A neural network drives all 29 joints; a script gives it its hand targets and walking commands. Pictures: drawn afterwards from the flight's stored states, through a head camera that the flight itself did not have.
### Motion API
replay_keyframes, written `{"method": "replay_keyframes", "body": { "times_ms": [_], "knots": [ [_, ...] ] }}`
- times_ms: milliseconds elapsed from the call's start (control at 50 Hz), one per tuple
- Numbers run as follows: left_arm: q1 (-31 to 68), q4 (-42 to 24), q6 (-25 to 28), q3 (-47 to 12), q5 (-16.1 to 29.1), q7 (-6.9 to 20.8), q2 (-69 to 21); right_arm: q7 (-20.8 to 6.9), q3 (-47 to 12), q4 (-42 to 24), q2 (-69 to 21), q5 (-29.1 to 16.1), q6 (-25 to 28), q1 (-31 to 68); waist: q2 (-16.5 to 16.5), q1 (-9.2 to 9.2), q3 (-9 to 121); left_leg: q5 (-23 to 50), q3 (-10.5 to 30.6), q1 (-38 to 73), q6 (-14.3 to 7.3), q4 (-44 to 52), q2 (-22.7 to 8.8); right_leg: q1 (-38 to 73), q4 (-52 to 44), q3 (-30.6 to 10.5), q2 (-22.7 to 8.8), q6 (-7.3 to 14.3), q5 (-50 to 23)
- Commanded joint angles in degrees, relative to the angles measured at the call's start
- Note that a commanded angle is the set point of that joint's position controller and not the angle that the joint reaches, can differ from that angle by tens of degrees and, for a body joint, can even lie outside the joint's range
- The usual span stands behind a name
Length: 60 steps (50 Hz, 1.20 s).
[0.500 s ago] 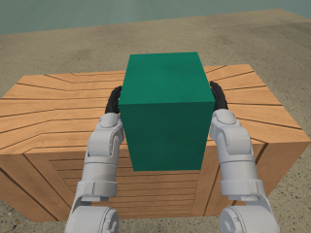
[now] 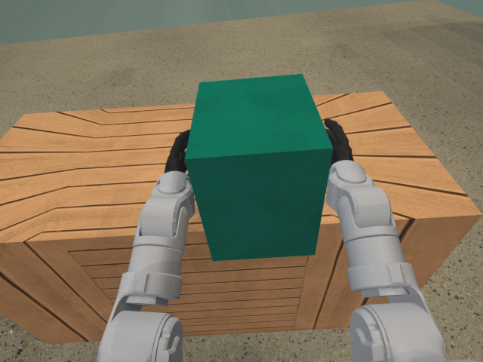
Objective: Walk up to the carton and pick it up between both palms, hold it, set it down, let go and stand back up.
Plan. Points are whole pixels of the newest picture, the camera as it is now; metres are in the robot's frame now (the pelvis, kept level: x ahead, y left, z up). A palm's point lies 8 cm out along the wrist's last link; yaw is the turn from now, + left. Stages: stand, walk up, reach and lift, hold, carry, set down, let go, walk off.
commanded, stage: hold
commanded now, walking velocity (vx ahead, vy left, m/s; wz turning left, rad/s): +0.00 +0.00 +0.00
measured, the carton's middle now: (257, 168) +0.38 +0.01 +0.15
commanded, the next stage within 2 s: set down in 0.08 s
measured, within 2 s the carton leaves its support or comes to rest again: neither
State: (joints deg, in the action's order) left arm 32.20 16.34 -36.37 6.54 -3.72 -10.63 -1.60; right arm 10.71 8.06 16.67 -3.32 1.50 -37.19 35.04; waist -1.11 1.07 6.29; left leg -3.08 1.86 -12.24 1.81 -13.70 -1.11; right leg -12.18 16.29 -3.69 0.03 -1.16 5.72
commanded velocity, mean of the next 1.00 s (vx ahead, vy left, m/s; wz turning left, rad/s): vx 0.00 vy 0.00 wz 0.00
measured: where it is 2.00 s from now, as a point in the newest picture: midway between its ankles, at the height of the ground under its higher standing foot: outside the picture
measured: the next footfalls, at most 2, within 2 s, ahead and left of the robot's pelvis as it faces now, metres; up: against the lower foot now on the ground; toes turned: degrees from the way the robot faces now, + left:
none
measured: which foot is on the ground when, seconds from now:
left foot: down 0.00-1.00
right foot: down 0.00-1.00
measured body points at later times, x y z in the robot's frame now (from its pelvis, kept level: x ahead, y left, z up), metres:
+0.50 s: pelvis -0.01 +0.00 +0.00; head -0.04 +0.00 +0.45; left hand +0.39 +0.13 +0.17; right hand +0.39 -0.13 +0.17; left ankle +0.04 +0.14 -0.75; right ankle +0.03 -0.13 -0.75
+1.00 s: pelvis +0.03 +0.00 +0.01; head +0.04 +0.01 +0.46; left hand +0.43 +0.16 +0.12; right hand +0.45 -0.10 +0.14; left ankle +0.04 +0.14 -0.75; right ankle +0.03 -0.13 -0.75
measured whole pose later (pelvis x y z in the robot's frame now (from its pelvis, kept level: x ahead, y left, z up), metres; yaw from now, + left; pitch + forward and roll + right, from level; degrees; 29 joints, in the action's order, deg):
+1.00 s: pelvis +0.03 +0.00 +0.01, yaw +1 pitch +6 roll +0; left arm 39.7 31.7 -23.6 14.3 -10.3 -7.9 -2.7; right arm 7.0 14.7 34.1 -4.9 9.7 -22.9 43.3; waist 0.2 0.3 5.5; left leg -0.2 3.2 -10.7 1.4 -5.4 -0.8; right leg -9.2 5.9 -2.1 -0.7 -1.3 2.2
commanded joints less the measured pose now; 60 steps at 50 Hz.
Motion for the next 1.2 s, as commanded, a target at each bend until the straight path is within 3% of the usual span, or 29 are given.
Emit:
{"method": "replay_keyframes", "body": {
  "times_ms": [0, 60, 80, 140, 300, 420, 560, 660, 760, 900, 1060, 1180],
  "knots": [
    [38.3, -18.8, 2.3, -27.8, 8.5, 5.0, -39.2, -5.4, -30.7, -14.9, -40.4, -8.1, 1.7, 36.6, 1.3, 0.73, 25.7, 14.6, -1.4, 16.9, -2.0, -0.9, 3.9, 8.4, -1.9, 3.1, 3.8, -3.5, -14.0],
    [35.6, -23.0, 1.3, -30.3, 9.4, 5.5, -38.7, -5.5, -32.5, -19.0, -39.9, -7.8, 0.7, 32.8, 0.8, 0.29, 25.8, 16.5, -1.3, 18.2, -1.4, -0.2, 3.9, 9.7, -2.8, 3.1, 3.8, -3.7, -15.9],
    [37.4, -24.5, 1.6, -28.0, 8.2, 6.0, -38.1, -6.1, -31.6, -20.9, -41.1, -6.1, 0.7, 32.1, 1.8, -1.74, 26.7, 18.4, -1.6, 18.8, -0.9, -1.8, 4.4, 7.6, -3.7, 3.1, 4.1, -1.9, -17.0],
    [38.4, -24.5, 2.1, -26.9, 6.4, 7.4, -39.1, -7.6, -29.7, -20.2, -40.3, -4.0, 1.1, 33.2, -0.4, -1.76, 23.9, 15.5, -1.8, 18.6, -0.1, -1.7, 4.4, 6.5, -4.5, 3.1, 3.9, -0.7, -12.8],
    [45.4, -11.8, 5.5, -19.8, 0.7, 8.5, -36.6, -10.7, -21.9, -7.9, -36.3, 2.4, 4.7, 39.6, -0.4, -2.43, 17.0, -0.9, -2.1, 16.0, 0.1, 1.8, 4.0, 2.7, -7.2, 4.9, 4.0, 0.6, 4.2],
    [51.5, -0.9, 8.5, -13.0, -2.2, 8.4, -36.4, -11.6, -16.0, 1.8, -35.7, 4.3, 8.4, 46.3, 0.6, -1.65, 20.5, -3.1, -2.7, 15.3, -0.5, 1.6, 4.4, 0.4, -7.2, 4.9, 4.2, 0.8, 7.7],
    [54.3, 7.8, 11.6, -6.6, -5.4, 9.2, -36.9, -12.5, -12.5, 9.4, -38.3, 5.2, 12.0, 51.6, 2.6, 0.05, 22.1, 0.0, -2.7, 14.4, -1.9, 2.4, 5.0, 2.3, -7.0, 4.3, 3.8, 0.1, 2.9],
    [55.1, 10.2, 13.4, -5.3, -6.2, 9.3, -36.9, -12.3, -12.3, 10.1, -38.7, 4.9, 14.2, 54.0, 2.6, 0.74, 24.6, 3.5, -2.5, 14.9, -2.4, 3.0, 5.1, 4.8, -6.7, 3.9, 3.5, -0.2, -2.6],
    [55.7, 7.7, 15.1, -7.9, -4.6, 8.7, -37.3, -11.3, -13.1, 10.2, -37.8, 4.2, 15.9, 53.4, 2.1, -0.29, 29.3, 9.6, -2.0, 17.4, -2.2, 3.8, 4.8, 9.3, -6.6, 4.0, 3.6, -0.1, -11.3],
    [52.3, 3.9, 16.7, -13.2, -1.8, 7.3, -38.4, -9.9, -14.5, 9.7, -36.0, 3.2, 17.4, 47.5, -1.3, -1.62, 32.7, 24.2, -1.4, 21.8, -0.5, 2.2, 4.5, 11.6, -6.8, 4.1, 4.1, 0.7, -22.2],
    [49.4, 2.6, 17.9, -16.3, -0.2, 6.9, -40.6, -9.4, -15.6, 7.4, -36.0, 3.7, 18.7, 44.6, -2.8, -2.66, 32.7, 31.8, -0.5, 24.2, 0.8, 0.7, 4.2, 11.2, -7.9, 4.0, 4.1, 1.6, -25.2],
    [49.6, 2.8, 19.5, -16.7, 0.0, 6.2, -40.8, -9.6, -17.1, 6.9, -36.7, 3.2, 19.9, 44.5, -0.6, -2.46, 34.4, 31.8, -0.4, 22.9, 0.9, 0.7, 4.3, 12.9, -7.4, 4.2, 4.1, 1.6, -25.7]
  ]
}}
